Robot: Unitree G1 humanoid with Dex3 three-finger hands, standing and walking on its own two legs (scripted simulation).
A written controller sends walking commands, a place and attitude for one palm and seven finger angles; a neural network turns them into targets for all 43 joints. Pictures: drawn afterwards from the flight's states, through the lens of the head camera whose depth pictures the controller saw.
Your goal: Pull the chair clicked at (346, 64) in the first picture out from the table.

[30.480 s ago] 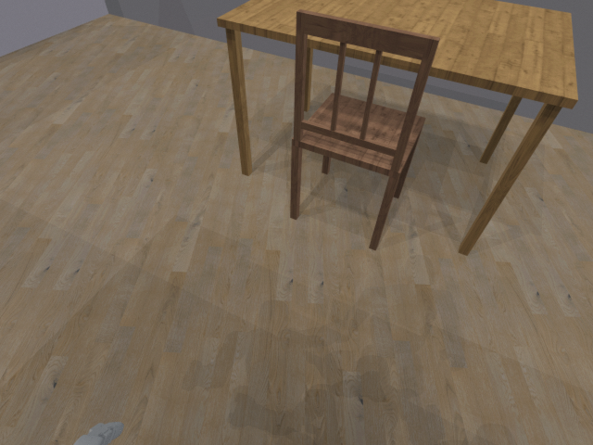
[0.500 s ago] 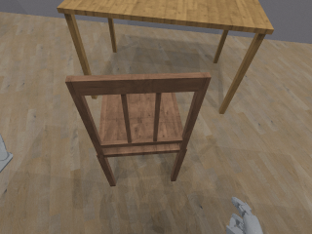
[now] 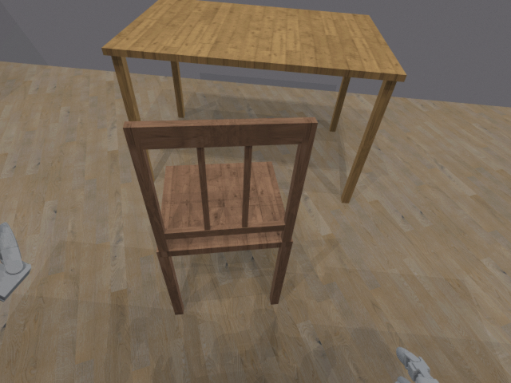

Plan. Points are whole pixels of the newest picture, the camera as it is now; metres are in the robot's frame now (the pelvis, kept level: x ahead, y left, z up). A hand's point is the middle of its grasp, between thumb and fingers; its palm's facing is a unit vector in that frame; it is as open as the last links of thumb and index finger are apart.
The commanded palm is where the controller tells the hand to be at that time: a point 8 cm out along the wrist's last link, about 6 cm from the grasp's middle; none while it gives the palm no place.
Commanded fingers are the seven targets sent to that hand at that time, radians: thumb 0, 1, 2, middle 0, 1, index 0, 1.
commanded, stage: stop stepping back and stand still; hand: left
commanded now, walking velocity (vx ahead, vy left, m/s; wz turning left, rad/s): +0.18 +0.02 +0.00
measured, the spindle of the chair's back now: (204, 191) +0.58 +0.16 -0.09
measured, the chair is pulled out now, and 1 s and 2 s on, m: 0.52 0.52 0.52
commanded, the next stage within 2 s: let the arm hang, fingers relaxed in 0.32 s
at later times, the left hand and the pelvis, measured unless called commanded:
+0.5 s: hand (55, 296) +0.20 +0.28 +0.09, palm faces +0.36 -0.80 -0.49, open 7.4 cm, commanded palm none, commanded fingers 0.00 0.90 0.90 -0.20 -0.30 -0.20 -0.30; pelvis -0.01 +0.00 +0.00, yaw +3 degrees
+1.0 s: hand out of the picture +0.04 +0.19 -0.16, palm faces +0.04 -0.97 -0.24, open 7.2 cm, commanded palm none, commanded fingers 0.00 0.90 0.90 -0.20 -0.30 -0.20 -0.30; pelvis +0.02 -0.01 +0.01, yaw +2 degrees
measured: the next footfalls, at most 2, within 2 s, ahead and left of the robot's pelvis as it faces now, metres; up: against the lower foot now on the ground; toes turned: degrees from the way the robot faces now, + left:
none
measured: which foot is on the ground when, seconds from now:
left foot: down 0.00-1.00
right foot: down 0.00-1.00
